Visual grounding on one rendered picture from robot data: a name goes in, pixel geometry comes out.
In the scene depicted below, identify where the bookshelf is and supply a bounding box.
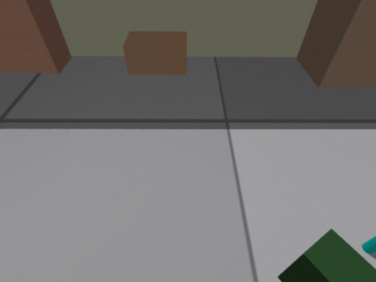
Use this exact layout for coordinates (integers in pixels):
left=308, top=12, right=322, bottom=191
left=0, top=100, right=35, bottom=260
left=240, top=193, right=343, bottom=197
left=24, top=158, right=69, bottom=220
left=0, top=0, right=72, bottom=74

